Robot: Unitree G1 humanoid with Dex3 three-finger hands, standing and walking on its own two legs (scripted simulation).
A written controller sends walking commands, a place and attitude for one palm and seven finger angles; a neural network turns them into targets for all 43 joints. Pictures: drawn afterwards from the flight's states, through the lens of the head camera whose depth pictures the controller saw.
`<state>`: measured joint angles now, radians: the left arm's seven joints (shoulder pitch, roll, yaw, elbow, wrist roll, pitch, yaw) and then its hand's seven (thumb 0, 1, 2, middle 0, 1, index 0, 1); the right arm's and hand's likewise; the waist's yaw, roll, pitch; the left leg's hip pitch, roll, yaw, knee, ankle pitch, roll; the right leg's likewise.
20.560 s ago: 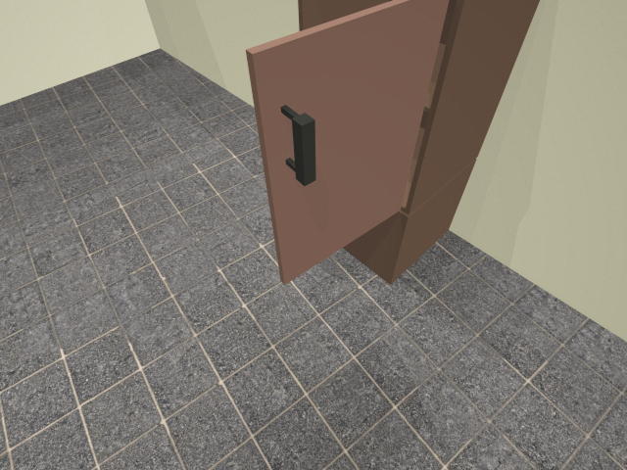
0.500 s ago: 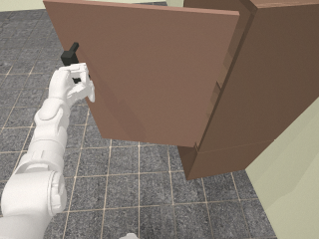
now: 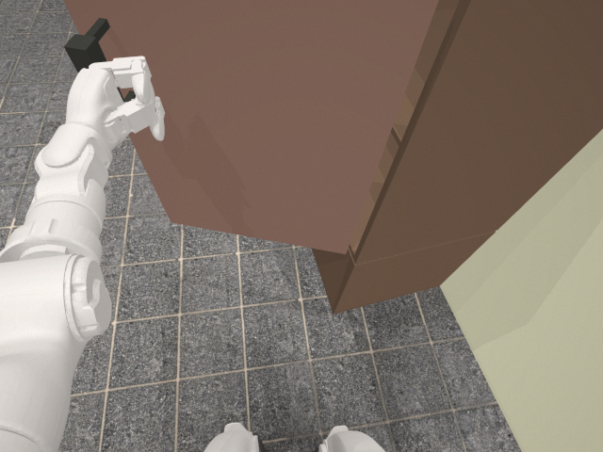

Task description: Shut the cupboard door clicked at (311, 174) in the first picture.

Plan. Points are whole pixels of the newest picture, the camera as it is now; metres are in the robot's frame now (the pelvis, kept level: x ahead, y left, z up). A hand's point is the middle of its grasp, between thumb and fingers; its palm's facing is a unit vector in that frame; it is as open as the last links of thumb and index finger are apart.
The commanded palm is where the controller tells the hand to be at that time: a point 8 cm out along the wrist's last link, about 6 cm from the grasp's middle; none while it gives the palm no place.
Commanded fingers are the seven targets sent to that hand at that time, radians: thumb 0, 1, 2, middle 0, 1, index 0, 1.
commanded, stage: push the door shut along its arc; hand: left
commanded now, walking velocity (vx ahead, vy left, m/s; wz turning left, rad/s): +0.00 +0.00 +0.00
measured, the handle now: (110, 76) +0.59 +0.20 +0.13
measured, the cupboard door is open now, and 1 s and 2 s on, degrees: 64 55 53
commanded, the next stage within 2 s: pull the fist back off the door in 0.78 s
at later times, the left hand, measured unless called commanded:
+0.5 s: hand (185, 80) +0.56 +0.10 +0.14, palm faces -0.31 -0.95 +0.01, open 3.1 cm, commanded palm +0.57 +0.14 +0.13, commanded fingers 0.00 0.90 0.90 -1.30 -1.50 -1.30 -1.50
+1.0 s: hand (204, 63) +0.60 +0.08 +0.14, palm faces -0.09 -0.98 +0.16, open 3.2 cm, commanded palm +0.59 +0.11 +0.13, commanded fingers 0.00 0.90 0.90 -1.30 -1.50 -1.30 -1.50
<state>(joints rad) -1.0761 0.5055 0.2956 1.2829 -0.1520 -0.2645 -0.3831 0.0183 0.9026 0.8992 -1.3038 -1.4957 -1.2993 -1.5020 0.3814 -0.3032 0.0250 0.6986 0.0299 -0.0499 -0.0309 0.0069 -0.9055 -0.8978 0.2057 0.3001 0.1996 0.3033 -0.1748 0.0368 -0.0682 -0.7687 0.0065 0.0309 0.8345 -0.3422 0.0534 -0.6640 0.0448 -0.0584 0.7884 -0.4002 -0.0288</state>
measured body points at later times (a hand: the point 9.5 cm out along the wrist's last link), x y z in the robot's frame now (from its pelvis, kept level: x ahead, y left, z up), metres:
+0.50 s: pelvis +0.01 +0.00 -0.01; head +0.14 +0.00 +0.42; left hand +0.57 +0.16 +0.14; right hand -0.04 -0.27 -0.11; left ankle +0.03 +0.08 -0.70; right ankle -0.02 -0.11 -0.70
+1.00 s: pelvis +0.00 -0.01 -0.02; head +0.16 +0.00 +0.40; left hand +0.60 +0.13 +0.14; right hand -0.04 -0.28 -0.12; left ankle +0.03 +0.08 -0.70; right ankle -0.02 -0.11 -0.70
